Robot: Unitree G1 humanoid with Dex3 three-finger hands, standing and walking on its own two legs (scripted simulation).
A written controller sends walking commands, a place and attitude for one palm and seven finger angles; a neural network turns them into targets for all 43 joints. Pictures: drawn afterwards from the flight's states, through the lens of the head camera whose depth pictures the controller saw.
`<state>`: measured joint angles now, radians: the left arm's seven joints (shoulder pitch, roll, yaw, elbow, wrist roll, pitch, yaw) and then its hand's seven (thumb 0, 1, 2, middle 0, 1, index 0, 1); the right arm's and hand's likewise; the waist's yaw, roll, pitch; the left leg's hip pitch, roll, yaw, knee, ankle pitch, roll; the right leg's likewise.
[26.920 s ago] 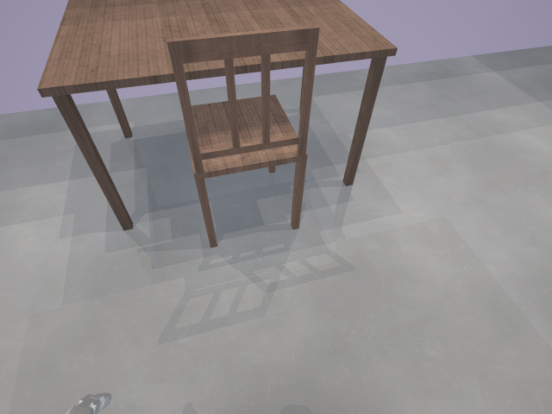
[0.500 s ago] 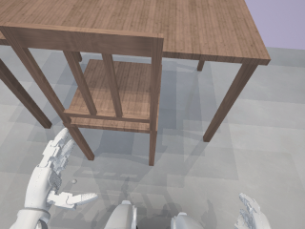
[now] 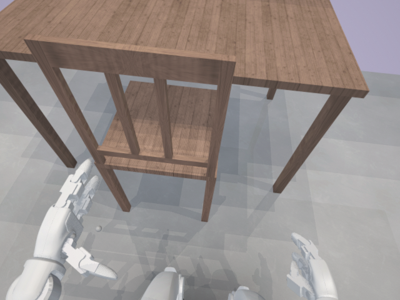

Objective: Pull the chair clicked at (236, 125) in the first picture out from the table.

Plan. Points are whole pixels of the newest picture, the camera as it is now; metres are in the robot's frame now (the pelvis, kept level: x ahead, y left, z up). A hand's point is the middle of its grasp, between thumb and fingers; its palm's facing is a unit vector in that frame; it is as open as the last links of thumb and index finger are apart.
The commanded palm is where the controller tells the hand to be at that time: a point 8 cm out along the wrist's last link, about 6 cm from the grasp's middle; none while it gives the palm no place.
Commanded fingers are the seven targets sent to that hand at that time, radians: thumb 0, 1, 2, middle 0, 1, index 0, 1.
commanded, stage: raise the hand toward the chair's back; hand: left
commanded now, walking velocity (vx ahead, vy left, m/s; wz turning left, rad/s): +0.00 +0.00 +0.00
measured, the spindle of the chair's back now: (125, 119) +0.53 +0.24 -0.01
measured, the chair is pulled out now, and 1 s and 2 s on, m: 0.00 0.00 0.00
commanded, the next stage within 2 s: aim the fingers beside a spindle in 0.56 s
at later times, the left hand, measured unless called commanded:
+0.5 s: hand (96, 223) +0.24 +0.21 +0.04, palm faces -0.04 -1.00 -0.06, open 16.9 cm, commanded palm +0.22 +0.26 +0.05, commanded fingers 0.00 -0.50 0.30 -0.06 -0.08 -0.06 -0.08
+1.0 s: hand (118, 208) +0.27 +0.18 +0.04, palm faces -0.08 -1.00 -0.04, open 16.9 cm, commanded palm +0.25 +0.24 +0.03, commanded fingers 0.00 -0.50 0.30 -0.06 -0.08 -0.06 -0.08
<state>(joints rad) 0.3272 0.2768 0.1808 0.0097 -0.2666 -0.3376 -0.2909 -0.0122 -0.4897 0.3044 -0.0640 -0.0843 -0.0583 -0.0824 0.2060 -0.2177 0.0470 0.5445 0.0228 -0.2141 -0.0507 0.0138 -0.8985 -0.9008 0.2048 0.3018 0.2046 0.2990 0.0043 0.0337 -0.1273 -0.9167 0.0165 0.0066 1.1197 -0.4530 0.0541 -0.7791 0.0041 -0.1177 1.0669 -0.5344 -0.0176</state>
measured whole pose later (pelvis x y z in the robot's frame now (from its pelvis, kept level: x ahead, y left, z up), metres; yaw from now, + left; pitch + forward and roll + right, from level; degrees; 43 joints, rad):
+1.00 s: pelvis +0.00 -0.01 -0.01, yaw +0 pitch +15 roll -3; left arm 0.16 0.27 0.18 0.14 -0.26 -0.36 -0.29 -0.01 -0.50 0.30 -0.06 -0.08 -0.06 -0.08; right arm 0.23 -0.25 0.03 0.57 0.02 -0.22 -0.04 0.01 -0.90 -0.90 0.20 0.30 0.20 0.30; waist -0.03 0.03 -0.13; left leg -0.96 0.02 0.01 1.14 -0.45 0.05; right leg -0.83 0.01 -0.12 1.10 -0.54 -0.03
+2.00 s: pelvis -0.01 -0.02 -0.04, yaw -2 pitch +21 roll -2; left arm -0.28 0.24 0.16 0.52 -0.16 -0.41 -0.14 -0.01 -0.50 0.30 -0.06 -0.08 -0.06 -0.08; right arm 0.23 -0.25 0.02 0.61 0.00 -0.09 0.00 0.01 -0.90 -0.90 0.20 0.30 0.20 0.30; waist -0.06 0.03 -0.15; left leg -1.15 0.04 0.02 1.26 -0.49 0.04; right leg -1.04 0.01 -0.10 1.25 -0.59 -0.04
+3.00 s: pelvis -0.01 -0.01 -0.04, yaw -2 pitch +22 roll -3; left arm -0.31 0.21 0.15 0.56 -0.14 -0.44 -0.11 -0.01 -0.50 0.30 -0.06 -0.08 -0.06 -0.08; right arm 0.23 -0.24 0.02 0.59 -0.01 -0.05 0.01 0.01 -0.90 -0.90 0.20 0.30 0.20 0.30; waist -0.07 0.03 -0.15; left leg -1.18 0.04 0.03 1.29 -0.49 0.05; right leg -1.07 0.01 -0.09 1.27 -0.59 -0.03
